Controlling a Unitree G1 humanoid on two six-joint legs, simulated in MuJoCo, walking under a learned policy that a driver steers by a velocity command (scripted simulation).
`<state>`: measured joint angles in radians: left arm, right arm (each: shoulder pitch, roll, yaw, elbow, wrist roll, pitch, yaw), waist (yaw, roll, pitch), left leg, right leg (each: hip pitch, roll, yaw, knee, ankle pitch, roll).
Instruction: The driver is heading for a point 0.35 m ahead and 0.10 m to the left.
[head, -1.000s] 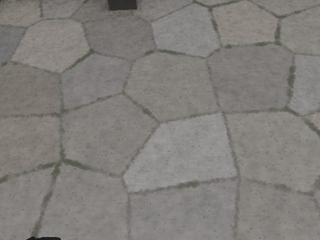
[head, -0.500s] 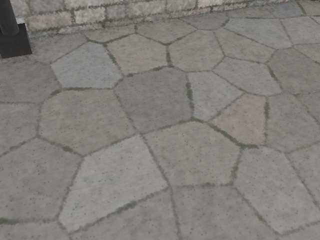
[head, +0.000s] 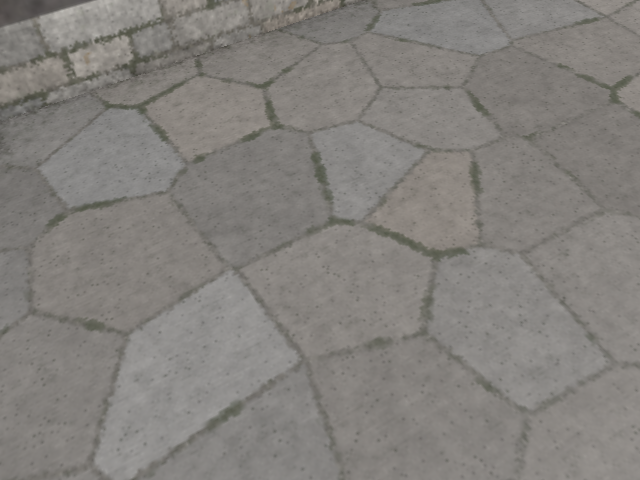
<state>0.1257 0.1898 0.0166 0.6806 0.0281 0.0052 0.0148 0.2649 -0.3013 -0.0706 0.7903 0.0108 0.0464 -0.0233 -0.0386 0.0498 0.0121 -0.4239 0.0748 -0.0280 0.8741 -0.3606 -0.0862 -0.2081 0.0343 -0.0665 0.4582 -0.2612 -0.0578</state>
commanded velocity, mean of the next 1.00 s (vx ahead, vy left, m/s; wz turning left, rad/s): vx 0.22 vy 0.00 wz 0.31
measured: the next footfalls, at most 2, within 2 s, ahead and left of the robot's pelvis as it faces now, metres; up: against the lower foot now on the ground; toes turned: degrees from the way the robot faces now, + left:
left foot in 0.28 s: -0.01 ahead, +0.13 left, +0.00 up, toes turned +13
right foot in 0.74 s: +0.40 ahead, +0.05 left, +0.00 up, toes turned +20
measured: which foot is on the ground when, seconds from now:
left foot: up 0.00-0.26, down 0.28-0.74, up 0.76-1.00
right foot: down 0.00-0.28, up 0.30-0.72, down 0.74-1.00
